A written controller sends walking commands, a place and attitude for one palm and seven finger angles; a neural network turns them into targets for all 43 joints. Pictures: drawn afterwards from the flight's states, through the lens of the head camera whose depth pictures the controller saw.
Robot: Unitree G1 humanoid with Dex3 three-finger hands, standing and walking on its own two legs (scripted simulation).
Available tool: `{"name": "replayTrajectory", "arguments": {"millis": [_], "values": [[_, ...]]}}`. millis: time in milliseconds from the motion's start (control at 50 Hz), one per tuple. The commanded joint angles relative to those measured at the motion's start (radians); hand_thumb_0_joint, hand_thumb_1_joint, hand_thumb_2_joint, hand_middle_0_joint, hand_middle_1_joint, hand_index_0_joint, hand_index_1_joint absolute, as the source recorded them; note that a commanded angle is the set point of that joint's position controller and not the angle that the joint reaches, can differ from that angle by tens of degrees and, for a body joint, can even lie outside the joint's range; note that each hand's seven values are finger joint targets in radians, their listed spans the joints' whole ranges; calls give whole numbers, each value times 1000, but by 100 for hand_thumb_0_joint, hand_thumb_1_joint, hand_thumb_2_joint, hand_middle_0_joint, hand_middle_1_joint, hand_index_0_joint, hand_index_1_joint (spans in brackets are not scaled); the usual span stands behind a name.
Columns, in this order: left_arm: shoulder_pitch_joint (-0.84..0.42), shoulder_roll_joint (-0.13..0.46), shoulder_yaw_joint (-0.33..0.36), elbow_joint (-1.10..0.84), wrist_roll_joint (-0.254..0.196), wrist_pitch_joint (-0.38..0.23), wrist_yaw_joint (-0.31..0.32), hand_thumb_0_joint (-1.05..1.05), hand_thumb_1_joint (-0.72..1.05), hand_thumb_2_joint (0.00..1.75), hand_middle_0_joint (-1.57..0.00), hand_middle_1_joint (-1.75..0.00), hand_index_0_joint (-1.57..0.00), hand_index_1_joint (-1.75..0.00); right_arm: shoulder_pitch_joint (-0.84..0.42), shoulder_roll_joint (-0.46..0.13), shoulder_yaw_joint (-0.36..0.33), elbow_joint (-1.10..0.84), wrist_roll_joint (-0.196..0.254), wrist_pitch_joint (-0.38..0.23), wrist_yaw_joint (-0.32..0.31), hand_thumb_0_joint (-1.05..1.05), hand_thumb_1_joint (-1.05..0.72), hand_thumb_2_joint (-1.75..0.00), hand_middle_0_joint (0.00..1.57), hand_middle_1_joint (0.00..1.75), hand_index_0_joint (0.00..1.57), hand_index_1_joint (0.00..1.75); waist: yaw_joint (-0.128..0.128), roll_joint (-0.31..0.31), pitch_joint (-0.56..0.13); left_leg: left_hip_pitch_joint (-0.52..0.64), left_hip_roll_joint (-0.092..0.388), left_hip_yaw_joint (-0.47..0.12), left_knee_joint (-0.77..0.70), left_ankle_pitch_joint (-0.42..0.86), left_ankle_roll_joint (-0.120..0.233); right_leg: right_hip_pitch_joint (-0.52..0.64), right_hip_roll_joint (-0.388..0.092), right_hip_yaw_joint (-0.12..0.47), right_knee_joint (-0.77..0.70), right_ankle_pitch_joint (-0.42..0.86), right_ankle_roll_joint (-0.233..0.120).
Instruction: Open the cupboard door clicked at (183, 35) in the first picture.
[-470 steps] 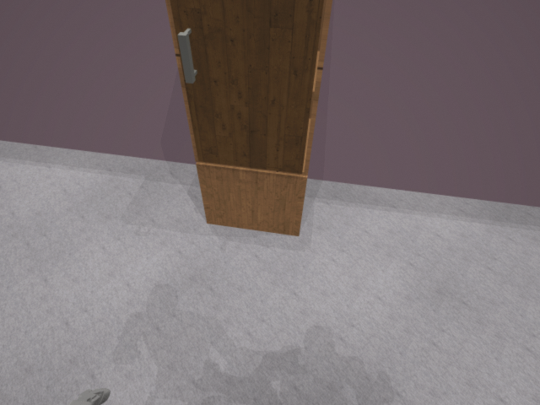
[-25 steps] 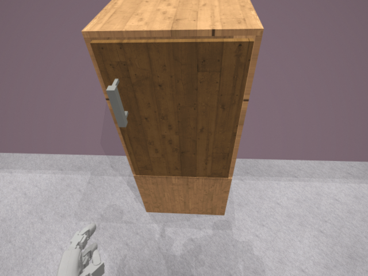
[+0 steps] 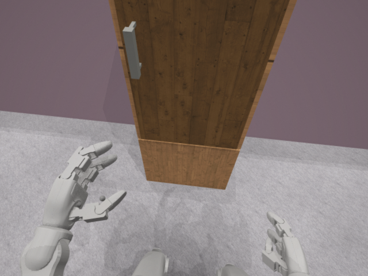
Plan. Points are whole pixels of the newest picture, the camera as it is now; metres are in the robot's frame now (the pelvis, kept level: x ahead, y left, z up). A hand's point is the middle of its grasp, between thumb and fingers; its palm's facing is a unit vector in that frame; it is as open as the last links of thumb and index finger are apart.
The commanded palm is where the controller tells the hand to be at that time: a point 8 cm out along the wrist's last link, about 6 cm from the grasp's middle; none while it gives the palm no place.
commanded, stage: raise the hand with hooked fingers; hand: left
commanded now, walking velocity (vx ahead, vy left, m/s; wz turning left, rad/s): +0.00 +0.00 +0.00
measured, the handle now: (134, 50) +0.63 +0.20 +0.15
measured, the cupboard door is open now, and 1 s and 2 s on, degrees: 0 0 0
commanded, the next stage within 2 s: move the hooked fingers beside the handle in 1.44 s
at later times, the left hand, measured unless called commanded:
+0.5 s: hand (79, 162) +0.29 +0.24 +0.11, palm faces -0.03 -1.00 -0.05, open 13.0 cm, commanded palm +0.27 +0.29 +0.13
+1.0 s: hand (54, 116) +0.34 +0.27 +0.18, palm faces +0.03 -1.00 -0.04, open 14.0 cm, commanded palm +0.30 +0.31 +0.17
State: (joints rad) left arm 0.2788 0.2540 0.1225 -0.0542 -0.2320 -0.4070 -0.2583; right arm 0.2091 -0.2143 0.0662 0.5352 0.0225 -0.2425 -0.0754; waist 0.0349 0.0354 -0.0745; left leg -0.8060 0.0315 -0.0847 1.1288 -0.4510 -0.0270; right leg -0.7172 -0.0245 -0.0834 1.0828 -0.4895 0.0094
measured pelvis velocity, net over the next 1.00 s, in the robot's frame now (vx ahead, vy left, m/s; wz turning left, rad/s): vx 0.04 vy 0.00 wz -0.02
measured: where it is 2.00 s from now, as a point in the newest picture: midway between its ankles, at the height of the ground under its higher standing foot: outside the picture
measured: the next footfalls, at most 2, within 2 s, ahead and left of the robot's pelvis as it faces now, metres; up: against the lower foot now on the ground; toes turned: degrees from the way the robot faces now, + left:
none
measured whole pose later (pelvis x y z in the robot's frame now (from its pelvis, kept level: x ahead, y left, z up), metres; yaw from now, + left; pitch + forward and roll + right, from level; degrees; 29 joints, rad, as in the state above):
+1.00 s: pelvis +0.04 +0.00 +0.06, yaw -1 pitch +3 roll -1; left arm -0.13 0.45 0.45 0.37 -0.35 -0.09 -0.50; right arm 0.27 -0.28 0.07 0.60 0.05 -0.23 -0.12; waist 0.03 0.04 -0.04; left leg -0.47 0.04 -0.03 0.76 -0.35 -0.02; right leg -0.40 -0.02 -0.05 0.73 -0.37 0.01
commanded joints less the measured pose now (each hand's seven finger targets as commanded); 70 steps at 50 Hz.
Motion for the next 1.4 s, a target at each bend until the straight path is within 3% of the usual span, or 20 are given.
{"name": "replayTrajectory", "arguments": {"millis": [0, 40, 80, 120, 180, 280, 380, 440, 480, 540, 580, 680, 780, 840, 940, 980, 1060, 1120, 1240, 1380], "values": [[-119, 161, 116, -2, -40, 158, -76, 0, 11, 56, -26, -81, -26, -81, -41, -172, -74, -165, 26, -45, -39, 0, -90, -90, 20, 30, 20, 30, -34, -35, -114, 99, -43, 43, -304, -111, 45, 62, 31, 67, -327, -171, -19], [-122, 176, 180, -40, -77, 222, -56, 0, 6, 54, -26, -84, -26, -84, -65, -159, -71, -187, 26, -40, -44, 0, -90, -90, 20, 30, 20, 30, 6, -39, -172, 142, -48, 50, -333, -67, 41, 131, 25, 65, -345, -151, -18], [-115, 195, 249, -101, -105, 224, -8, 0, 1, 52, -26, -87, -26, -87, -67, -143, -68, -189, 17, -43, -41, 0, -90, -90, 20, 30, 20, 30, 38, -13, -211, 190, -43, 47, -354, 8, 37, 180, 36, 38, -326, -69, -26], [-118, 202, 275, -190, -103, 173, 40, 0, -3, 50, -27, -90, -27, -90, -41, -134, -71, -177, 11, -55, -28, 0, -90, -90, 20, 30, 20, 30, 33, 10, -239, 245, -34, 51, -362, 97, 34, 190, 42, 16, -309, 39, -28], [-164, 186, 230, -192, -67, 82, 67, 0, -10, 47, -27, -94, -27, -94, -15, -146, -75, -149, -2, -69, -11, 0, -90, -90, 20, 30, 20, 30, -9, -4, -167, 250, -25, 46, -363, 119, 37, 147, 53, 8, -299, 75, -29], [-237, 159, 146, -57, -58, 71, -38, 0, -22, 42, -28, -102, -28, -102, 15, -187, -82, -120, 11, -83, -15, 0, -90, -90, 20, 30, 20, 30, -64, 5, -88, 247, -27, 43, -378, 28, 41, 102, 52, 13, -329, 34, -25], [-286, 291, 272, -75, -98, 147, -103, 0, -34, 37, -29, -110, -29, -110, 14, -198, -85, -120, 21, -93, -42, 0, -90, -90, 20, 30, 20, 30, -21, 54, -203, 339, -32, 42, -409, 107, 43, 208, 51, 20, -357, 106, -29], [-302, 302, 329, -100, -122, 146, -83, 0, -41, 34, -29, -114, -29, -114, 7, -184, -79, -119, 17, -91, -40, 0, -90, -90, 20, 30, 20, 30, -5, 52, -208, 378, -30, 40, -423, 200, 35, 247, 54, 4, -355, 202, -30], [-329, 323, 354, -93, -128, 139, -71, 0, -45, 32, -30, -117, -30, -117, 12, -183, -75, -114, 12, -86, -35, 0, -90, -90, 20, 30, 20, 30, -4, 45, -189, 388, -31, 38, -424, 255, 33, 263, 63, 1, -354, 257, -35], [-359, 281, 313, -23, -115, 155, -86, 0, -50, 30, -30, -120, -30, -120, 6, -180, -72, -105, 16, -77, -28, 0, -90, -90, 20, 30, 20, 30, -22, 99, -139, 404, -31, 51, -435, 258, 29, 245, 58, 1, -372, 278, -32], [-373, 280, 294, 55, -112, 194, -121, 0, -50, 30, -30, -120, -30, -120, 11, -189, -70, -102, 19, -68, -31, 0, -90, -90, 20, 30, 20, 30, -30, 65, -103, 393, -32, 53, -440, 247, 36, 248, 62, 6, -392, 279, -32], [-493, 354, 328, 97, -125, 262, -204, 0, -50, 30, -30, -120, -30, -120, -4, -197, -62, -111, 26, -53, -50, 0, -90, -90, 20, 30, 20, 30, -25, 52, -136, 416, -39, 63, -450, 242, 43, 293, 57, 28, -431, 284, -30], [-578, 449, 432, 59, -147, 218, -203, 0, -50, 30, -30, -120, -30, -120, -6, -189, -58, -108, 17, -56, -53, 0, -90, -90, 20, 30, 20, 30, -8, 40, -214, 476, -39, 59, -453, 324, 41, 351, 64, 31, -437, 358, -33], [-601, 436, 429, 122, -149, 209, -209, 0, -50, 30, -30, -120, -30, -120, -6, -187, -58, -95, 21, -54, -54, 0, -90, -90, 20, 30, 20, 30, -16, 60, -191, 491, -37, 61, -471, 325, 39, 344, 59, 25, -447, 370, -32], [-614, 408, 374, 307, -142, 288, -266, 0, -50, 30, -30, -120, -30, -120, 1, -201, -59, -86, 34, -39, -61, 0, -90, -90, 20, 30, 20, 30, -25, 4, -106, 439, -39, 73, -490, 261, 44, 321, 46, 44, -488, 319, -23], [-610, 394, 353, 303, -144, 302, -285, 0, -50, 30, -30, -120, -30, -120, -2, -201, -60, -102, 36, -41, -56, 0, -90, -90, 20, 30, 20, 30, -15, 11, -117, 442, -42, 74, -490, 267, 47, 334, 44, 52, -489, 316, -26], [-602, 461, 422, 208, -143, 264, -267, 0, -50, 30, -30, -120, -30, -120, 5, -202, -69, -118, 25, -46, -43, 0, -90, -90, 20, 30, 20, 30, 2, 2, -214, 474, -42, 76, -483, 309, 48, 368, 44, 55, -476, 354, -24], [-593, 485, 476, 198, -157, 221, -235, 0, -50, 30, -30, -120, -30, -120, 7, -198, -70, -116, 19, -45, -36, 0, -90, -90, 20, 30, 20, 30, 2, -20, -206, 452, -42, 83, -473, 309, 48, 380, 45, 70, -477, 353, -22], [-640, 446, 422, 205, -133, 213, -220, 0, -50, 30, -30, -120, -30, -120, 4, -194, -69, -107, 23, -40, -42, 0, -90, -90, 20, 30, 20, 30, -15, 88, -157, 455, -40, 91, -485, 246, 48, 339, 39, 81, -493, 281, -24], [-632, 451, 413, 204, -142, 234, -241, 0, -50, 30, -30, -120, -30, -120, 2, -198, -67, -113, 27, -45, -55, 0, -90, -90, 20, 30, 20, 30, -14, 34, -142, 449, -37, 78, -495, 231, 47, 338, 49, 71, -501, 249, -25]]}}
